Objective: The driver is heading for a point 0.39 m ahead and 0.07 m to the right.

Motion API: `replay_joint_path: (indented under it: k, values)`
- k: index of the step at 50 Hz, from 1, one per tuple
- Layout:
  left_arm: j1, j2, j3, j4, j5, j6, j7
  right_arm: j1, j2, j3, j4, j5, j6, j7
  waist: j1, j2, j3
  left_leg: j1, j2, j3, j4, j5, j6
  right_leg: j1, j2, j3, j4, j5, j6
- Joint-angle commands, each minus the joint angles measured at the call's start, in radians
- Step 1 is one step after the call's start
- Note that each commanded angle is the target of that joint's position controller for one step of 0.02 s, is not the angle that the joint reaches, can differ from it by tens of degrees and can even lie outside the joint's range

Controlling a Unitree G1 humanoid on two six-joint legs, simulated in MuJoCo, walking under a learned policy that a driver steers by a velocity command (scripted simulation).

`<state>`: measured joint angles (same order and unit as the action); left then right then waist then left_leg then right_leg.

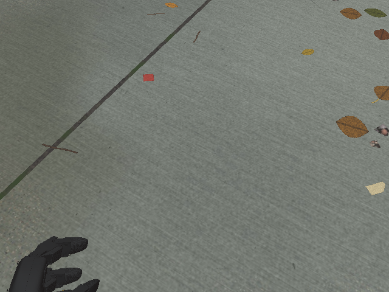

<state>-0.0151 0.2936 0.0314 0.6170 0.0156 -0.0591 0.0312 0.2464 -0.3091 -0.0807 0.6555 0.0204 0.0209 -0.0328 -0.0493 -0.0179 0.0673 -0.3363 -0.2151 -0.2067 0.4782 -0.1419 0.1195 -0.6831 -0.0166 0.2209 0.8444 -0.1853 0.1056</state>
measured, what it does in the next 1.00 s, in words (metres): walks ahead: right foot, then left foot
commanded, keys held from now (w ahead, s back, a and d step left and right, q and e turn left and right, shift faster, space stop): shift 1.00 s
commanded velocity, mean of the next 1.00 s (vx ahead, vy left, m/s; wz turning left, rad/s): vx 0.04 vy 0.00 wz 0.16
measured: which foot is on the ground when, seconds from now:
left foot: down 0.00-0.14, up 0.16-0.46, down 0.48-1.00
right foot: up 0.00-0.12, down 0.14-1.00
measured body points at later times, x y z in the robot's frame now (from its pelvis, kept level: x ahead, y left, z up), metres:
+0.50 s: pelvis +0.11 -0.05 +0.00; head +0.13 -0.05 +0.45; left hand +0.21 +0.21 -0.12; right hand +0.27 -0.30 -0.12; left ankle +0.08 +0.08 -0.74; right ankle +0.19 -0.17 -0.73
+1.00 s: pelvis +0.14 -0.03 +0.00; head +0.15 -0.02 +0.45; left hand +0.22 +0.24 -0.13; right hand +0.25 -0.26 -0.13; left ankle +0.08 +0.08 -0.74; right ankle +0.19 -0.17 -0.73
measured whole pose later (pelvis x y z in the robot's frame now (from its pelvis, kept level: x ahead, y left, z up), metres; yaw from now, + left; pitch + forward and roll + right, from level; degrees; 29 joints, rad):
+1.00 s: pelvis +0.14 -0.03 +0.00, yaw +6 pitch -1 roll +0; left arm 0.18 0.22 0.05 0.88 0.00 0.01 0.04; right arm 0.26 -0.20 -0.03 0.84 -0.01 -0.02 -0.02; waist 0.01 -0.01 0.02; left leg -0.16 -0.04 -0.05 0.53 -0.36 0.02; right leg -0.29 0.00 0.08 0.53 -0.22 0.04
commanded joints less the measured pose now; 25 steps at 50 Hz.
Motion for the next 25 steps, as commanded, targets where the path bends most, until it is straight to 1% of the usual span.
replay_joint_path:
  k: [1, 3, 4, 5, 6, 7, 8, 9, 10, 11, 12, 13, 14, 15, 16, 17, 18, 19, 20, 21, 22, 23, 24, 25]
  values:
    - [0.049, 0.067, 0.019, -0.025, -0.006, 0.003, -0.006, 0.002, -0.108, -0.028, -0.075, -0.002, 0.014, -0.026, 0.011, 0.127, -0.242, 0.063, 0.198, -0.143, -0.029, 0.373, 0.044, 0.209, 0.059, -0.115, -0.127, 0.143, 0.005]
    - [0.025, 0.080, 0.023, -0.029, -0.004, -0.006, -0.012, 0.009, -0.088, -0.020, -0.078, -0.017, 0.014, -0.024, -0.006, 0.157, -0.214, 0.109, 0.235, -0.205, -0.001, 0.308, 0.055, 0.200, 0.048, -0.094, -0.182, 0.122, -0.012]
    - [0.024, 0.094, 0.029, -0.029, -0.001, -0.013, -0.016, 0.003, -0.080, -0.016, -0.082, -0.021, 0.012, -0.021, -0.005, 0.162, -0.201, 0.137, 0.256, -0.238, 0.027, 0.298, 0.058, 0.200, 0.041, -0.086, -0.220, 0.101, -0.029]
    - [0.036, 0.102, 0.035, -0.025, 0.001, -0.021, -0.018, -0.011, -0.072, -0.011, -0.086, -0.021, 0.010, -0.019, 0.006, 0.166, -0.190, 0.157, 0.265, -0.260, 0.057, 0.288, 0.051, 0.223, 0.034, -0.084, -0.281, 0.104, -0.051]
    - [0.069, 0.098, 0.038, -0.014, 0.003, -0.031, -0.021, -0.038, -0.066, -0.006, -0.090, -0.018, 0.007, -0.016, 0.035, 0.164, -0.179, 0.147, 0.250, -0.255, 0.096, 0.260, 0.032, 0.297, 0.026, -0.096, -0.382, 0.182, -0.078]
    - [0.091, 0.110, 0.041, -0.012, 0.012, -0.038, -0.020, -0.020, -0.042, 0.003, -0.088, -0.023, 0.002, -0.009, 0.039, 0.115, -0.191, 0.097, 0.208, -0.221, 0.168, 0.139, -0.004, 0.426, -0.042, -0.056, -0.441, 0.379, -0.120]
    - [0.080, 0.147, 0.043, -0.027, 0.031, -0.034, -0.016, 0.066, -0.001, 0.016, -0.081, -0.040, -0.005, -0.003, -0.017, -0.072, -0.217, -0.018, 0.092, -0.109, 0.352, -0.278, -0.060, 0.575, -0.209, 0.109, -0.412, 0.767, -0.217]
    - [0.168, 0.136, 0.043, 0.005, 0.049, -0.023, -0.013, 0.111, -0.058, 0.008, -0.083, -0.021, -0.007, -0.001, -0.011, -0.280, -0.250, -0.162, 0.037, -0.023, 0.506, -0.560, -0.132, 0.663, -0.391, 0.370, -0.447, 0.881, -0.408]
    - [0.187, 0.109, 0.042, 0.006, 0.016, -0.014, -0.015, 0.103, -0.132, -0.009, -0.066, -0.024, -0.002, 0.001, 0.017, -0.207, -0.282, -0.191, 0.097, -0.019, 0.638, -0.551, -0.175, 0.669, -0.397, 0.440, -0.447, 0.698, -0.438]
    - [0.197, 0.094, 0.038, 0.005, 0.000, -0.003, -0.015, 0.024, -0.160, -0.019, -0.059, -0.020, 0.012, 0.000, 0.055, -0.108, -0.259, -0.217, 0.109, -0.002, 0.725, -0.500, -0.194, 0.656, -0.333, 0.342, -0.433, 0.559, -0.393]
    - [0.192, 0.097, 0.036, 0.004, -0.003, 0.010, -0.015, -0.009, -0.142, -0.019, -0.048, -0.018, 0.030, -0.004, 0.058, -0.048, -0.234, -0.226, 0.114, 0.015, 0.769, -0.456, -0.205, 0.615, -0.282, 0.268, -0.440, 0.440, -0.346]
    - [0.164, 0.099, 0.033, 0.000, -0.008, 0.019, -0.013, -0.023, -0.124, -0.015, -0.051, -0.018, 0.041, -0.006, 0.052, -0.036, -0.200, -0.222, 0.129, 0.016, 0.767, -0.416, -0.209, 0.558, -0.257, 0.227, -0.459, 0.344, -0.326]
    - [0.132, 0.095, 0.028, -0.001, -0.004, 0.030, -0.013, -0.025, -0.092, -0.006, -0.050, -0.013, 0.045, -0.003, 0.032, -0.050, -0.169, -0.178, 0.146, 0.046, 0.700, -0.389, -0.208, 0.489, -0.207, 0.159, -0.486, 0.263, -0.297]
    - [0.109, 0.083, 0.025, 0.000, 0.000, 0.039, -0.015, -0.019, -0.056, 0.006, -0.045, -0.012, 0.044, 0.000, 0.021, -0.082, -0.155, -0.125, 0.154, 0.099, 0.603, -0.361, -0.208, 0.440, -0.151, 0.086, -0.505, 0.210, -0.270]
    - [0.103, 0.074, 0.024, 0.004, 0.000, 0.048, -0.017, -0.013, -0.025, 0.015, -0.037, -0.013, 0.040, 0.001, 0.022, -0.118, -0.158, -0.078, 0.161, 0.142, 0.498, -0.354, -0.211, 0.427, -0.115, 0.038, -0.515, 0.183, -0.260]
    - [0.116, 0.071, 0.026, 0.011, -0.001, 0.054, -0.017, -0.022, -0.008, 0.021, -0.033, -0.016, 0.036, 0.002, 0.035, -0.149, -0.164, -0.040, 0.171, 0.161, 0.407, -0.351, -0.212, 0.434, -0.104, 0.022, -0.520, 0.168, -0.266]
    - [0.141, 0.077, 0.029, 0.021, -0.003, 0.058, -0.016, -0.038, -0.003, 0.024, -0.032, -0.018, 0.031, 0.003, 0.054, -0.172, -0.173, -0.015, 0.184, 0.162, 0.327, -0.339, -0.207, 0.458, -0.114, 0.033, -0.520, 0.145, -0.280]
    - [0.164, 0.085, 0.032, 0.029, -0.004, 0.060, -0.015, -0.044, -0.013, 0.022, -0.027, -0.016, 0.027, 0.005, 0.067, -0.185, -0.180, 0.005, 0.192, 0.158, 0.258, -0.304, -0.200, 0.481, -0.133, 0.053, -0.517, 0.122, -0.295]
    - [0.176, 0.090, 0.034, 0.035, -0.005, 0.061, -0.014, -0.039, -0.024, 0.018, -0.018, -0.014, 0.024, 0.007, 0.071, -0.188, -0.185, 0.031, 0.198, 0.156, 0.187, -0.255, -0.189, 0.491, -0.147, 0.069, -0.512, 0.094, -0.302]
    - [0.175, 0.090, 0.032, 0.038, -0.009, 0.063, -0.013, -0.021, -0.027, 0.015, -0.004, -0.013, 0.020, 0.009, 0.058, -0.179, -0.184, 0.076, 0.197, 0.164, 0.095, -0.180, -0.174, 0.477, -0.148, 0.071, -0.504, 0.056, -0.296]
    - [0.179, 0.085, 0.030, 0.043, -0.015, 0.064, -0.012, 0.001, -0.024, 0.014, 0.012, -0.016, 0.017, 0.012, 0.044, -0.167, -0.174, 0.133, 0.188, 0.180, -0.007, -0.101, -0.151, 0.442, -0.140, 0.064, -0.501, 0.007, -0.279]
    - [0.209, 0.077, 0.027, 0.057, -0.017, 0.060, -0.012, -0.003, -0.036, 0.012, 0.015, -0.027, 0.015, 0.015, 0.046, -0.146, -0.164, 0.182, 0.195, 0.170, -0.051, -0.059, -0.125, 0.399, -0.126, 0.053, -0.499, -0.056, -0.241]
    - [0.222, 0.066, 0.022, 0.062, -0.010, 0.050, -0.015, -0.013, -0.065, 0.010, 0.003, -0.045, 0.012, 0.013, 0.053, -0.094, -0.160, 0.228, 0.258, 0.107, -0.043, -0.025, -0.092, 0.337, -0.109, 0.028, -0.473, -0.115, -0.192]
    - [0.228, 0.045, 0.018, 0.049, 0.002, 0.038, -0.022, -0.025, -0.111, -0.003, 0.015, -0.053, 0.010, 0.013, 0.091, 0.066, -0.138, 0.166, 0.306, 0.050, -0.026, -0.078, -0.042, 0.316, -0.028, -0.078, -0.440, -0.156, -0.144]
Keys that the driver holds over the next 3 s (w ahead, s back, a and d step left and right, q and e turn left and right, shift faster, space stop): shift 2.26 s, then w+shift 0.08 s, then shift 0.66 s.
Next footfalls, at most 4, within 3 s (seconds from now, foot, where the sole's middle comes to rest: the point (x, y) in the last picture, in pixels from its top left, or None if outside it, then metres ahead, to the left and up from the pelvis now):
0.14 right None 0.23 -0.16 -0.77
0.48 left None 0.12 0.08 -0.77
2.80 left None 0.26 0.07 -0.77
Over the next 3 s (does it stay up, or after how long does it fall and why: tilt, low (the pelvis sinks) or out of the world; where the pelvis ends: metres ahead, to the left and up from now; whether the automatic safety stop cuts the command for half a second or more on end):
stays up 0.26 -0.07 0.00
